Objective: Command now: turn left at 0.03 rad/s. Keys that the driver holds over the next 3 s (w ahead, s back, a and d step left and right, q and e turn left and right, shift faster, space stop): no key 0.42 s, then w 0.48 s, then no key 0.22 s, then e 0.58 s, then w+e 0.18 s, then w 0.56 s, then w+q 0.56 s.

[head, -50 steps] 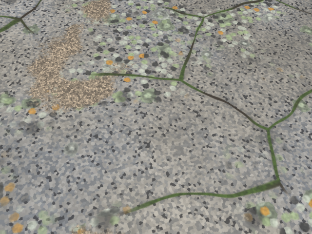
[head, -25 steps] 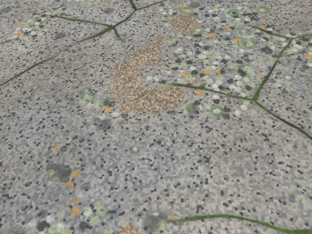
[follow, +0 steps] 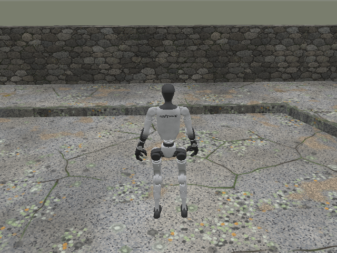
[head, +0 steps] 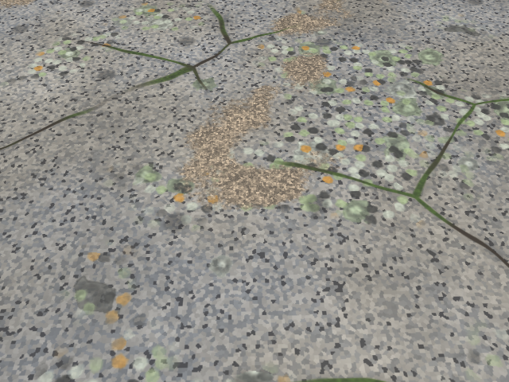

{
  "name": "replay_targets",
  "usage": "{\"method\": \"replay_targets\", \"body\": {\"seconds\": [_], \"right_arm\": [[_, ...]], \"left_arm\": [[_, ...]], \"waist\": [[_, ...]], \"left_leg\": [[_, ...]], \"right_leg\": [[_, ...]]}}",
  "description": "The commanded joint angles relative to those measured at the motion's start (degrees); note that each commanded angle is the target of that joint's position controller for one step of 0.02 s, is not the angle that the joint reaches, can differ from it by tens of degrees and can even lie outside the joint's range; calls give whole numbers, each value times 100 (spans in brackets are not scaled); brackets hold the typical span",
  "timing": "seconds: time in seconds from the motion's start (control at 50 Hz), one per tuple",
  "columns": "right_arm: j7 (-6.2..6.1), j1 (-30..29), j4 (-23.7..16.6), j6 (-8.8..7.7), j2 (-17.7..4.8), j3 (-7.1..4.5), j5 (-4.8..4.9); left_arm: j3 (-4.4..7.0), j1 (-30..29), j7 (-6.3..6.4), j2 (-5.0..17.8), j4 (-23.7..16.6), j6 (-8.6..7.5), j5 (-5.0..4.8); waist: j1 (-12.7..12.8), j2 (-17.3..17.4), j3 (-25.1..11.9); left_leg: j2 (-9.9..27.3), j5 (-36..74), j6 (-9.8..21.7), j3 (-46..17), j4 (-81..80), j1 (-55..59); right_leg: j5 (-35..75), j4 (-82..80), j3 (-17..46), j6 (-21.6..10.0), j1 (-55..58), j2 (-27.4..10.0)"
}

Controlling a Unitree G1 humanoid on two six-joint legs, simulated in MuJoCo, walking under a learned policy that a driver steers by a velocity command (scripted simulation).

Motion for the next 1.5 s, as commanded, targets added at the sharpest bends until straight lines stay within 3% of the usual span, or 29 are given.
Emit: {"method": "replay_targets", "body": {"seconds": [0.02,0.42,0.46,0.5,0.56,0.6,0.64,0.66,0.68,0.7,0.72,0.74,0.8,0.88,0.96,1.02,1.06,1.08,1.1,1.12,1.14,1.16,1.18,1.2,1.22,1.26,1.32,1.38,1.5], "right_arm": [[-25,-60,-191,-74,-736,-185,11],[-103,223,761,-70,-689,-104,58],[-132,335,873,-38,-745,-127,101],[-144,405,868,-37,-929,-190,149],[-111,805,973,-200,-1223,-304,222],[-91,410,848,-282,-1091,-278,248],[-63,-276,600,-288,-868,-216,276],[-39,-445,471,-337,-486,-112,215],[-78,-524,197,-446,-426,-110,224],[-68,-426,256,-528,-682,-173,327],[-7,-216,361,-591,-677,-177,379],[31,-106,475,-636,-645,-185,349],[138,-427,430,-670,-636,-255,224],[213,-1207,128,-599,-218,-118,214],[276,-1825,-111,-603,-238,-58,225],[301,-1439,-72,-612,-572,-170,220],[259,-145,378,-623,-913,-350,155],[198,429,542,-605,-1155,-415,77],[157,872,643,-541,-1513,-436,-111],[208,969,698,-490,-1210,-320,-59],[236,361,604,-462,-1023,-282,91],[215,-302,470,-465,-762,-208,137],[217,-669,449,-506,-507,-111,106],[220,-925,475,-545,-382,-66,30],[228,-1039,533,-553,-426,-81,-66],[151,-1069,575,-541,-662,-152,-132],[-55,-921,586,-444,-961,-261,-46],[-217,-913,551,-310,-1051,-309,18],[-279,-815,519,-74,-1202,-380,156]], "left_arm": [[119,-36,39,633,-98,-56,-11],[64,201,126,487,495,-3,-39],[56,322,139,407,576,17,-82],[53,181,144,358,469,-22,-110],[-6,5,26,100,272,-278,-156],[-1,277,-88,99,307,-440,-236],[74,1224,-131,202,710,-521,-205],[190,1895,-118,616,891,-533,-142],[336,2429,-202,1314,952,-577,-117],[207,2091,-214,932,861,-645,-34],[126,1746,-209,598,710,-694,-72],[97,1558,-227,501,616,-711,-96],[-32,1657,-218,150,584,-613,-62],[-25,1771,-63,369,493,-490,-27],[18,1963,10,546,519,-437,-45],[72,1783,28,614,508,-393,-81],[90,1472,34,616,390,-331,-77],[60,1566,13,546,320,-334,-16],[-102,2321,-28,-41,321,-368,115],[-137,2791,-68,-203,546,-433,-55],[1,2449,-85,230,499,-428,-217],[34,1823,-38,286,326,-383,-280],[65,1513,43,244,273,-296,-235],[108,1555,123,182,264,-166,-186],[118,1645,165,101,248,-52,-149],[156,1571,229,67,58,59,-113],[223,1098,233,194,-296,154,-97],[285,627,167,310,-603,212,-111],[347,364,-16,289,-896,184,-140]], "waist": [[-24,81,-167],[-41,24,-43],[-71,128,-85],[-168,403,366],[-310,1145,704],[-22,1079,765],[480,569,582],[641,-553,260],[693,-1862,95],[448,-1164,274],[255,-800,527],[167,-645,503],[177,-634,393],[271,-481,467],[327,-637,646],[-86,-817,246],[-771,-761,-533],[-957,-446,-1008],[-619,972,-1970],[-541,1360,-2956],[-446,832,-2212],[-325,509,-1256],[-178,144,-791],[35,231,-600],[160,433,-502],[231,601,-445],[94,524,-541],[5,521,-477],[20,442,-496]], "left_leg": [[455,1133,167,-459,-610,-156],[253,1134,50,-159,-546,-189],[162,-597,161,-145,-639,-237],[451,-2591,462,-646,-979,-627],[1569,-3353,1146,-2331,-1769,-673],[1655,-2806,1149,-2291,-1656,-820],[929,-1664,660,-1167,-791,-1612],[261,-910,239,-154,915,-2246],[-244,-1483,24,281,2409,-3222],[61,-1634,90,-234,3441,-3630],[306,-1077,201,-337,3824,-3911],[492,-548,280,-220,3830,-3967],[743,346,216,108,3234,-3691],[588,1065,-65,459,1846,-3246],[228,1754,-58,716,604,-2197],[85,1922,221,492,272,-1442],[-109,2282,485,540,32,-27],[417,3630,669,126,140,1207],[2018,5711,1589,-1666,576,3149],[2656,5836,2226,-3033,-49,3310],[2404,4514,1999,-2363,-393,2203],[2115,3665,1686,-1632,-666,1247],[1872,3317,1464,-1115,-958,317],[1668,2988,1280,-669,-1142,-418],[1526,2702,1212,-382,-1312,-978],[1506,2534,1354,-116,-1469,-1281],[1800,1534,1515,-197,-1664,-971],[1907,748,1443,-120,-1803,-774],[1948,1057,1127,307,-1222,-147]], "right_leg": [[796,-237,47,-43,131,-51],[768,-246,-34,-122,61,35],[-534,-12,-292,-186,-60,272],[-1711,461,-416,-310,-714,418],[-1228,1681,-258,-503,-1368,315],[-1324,1325,-109,-778,-1129,150],[-492,-85,-74,-881,589,248],[-985,-777,1324,-1077,1397,-619],[-1486,-1630,3674,-1806,1915,-1787],[-1627,-1681,4050,-1987,1760,-2020],[-1360,-1611,3431,-1820,1725,-1812],[-1029,-1615,2791,-1594,1744,-1528],[1060,-1680,1451,-1254,1682,-1025],[1862,-1876,702,-1303,1169,-777],[2748,-1843,310,-1235,640,-710],[4100,-1180,228,-999,1045,-859],[4920,177,99,-732,1115,-643],[3937,1263,29,-520,395,-385],[1,3506,-119,-207,-1315,416],[-2634,4834,731,-110,-1573,849],[-2429,5148,919,-140,-1730,506],[-2126,4996,576,-152,-2010,235],[-1814,4641,509,-118,-1813,27],[-1602,4219,541,-108,-1332,-157],[-1429,3981,454,-95,-886,-154],[-1321,3559,263,-63,-801,-91],[-902,3136,234,-85,-1217,-231],[-629,2773,144,-114,-1416,-284],[-499,1330,-288,-315,-964,-39]]}}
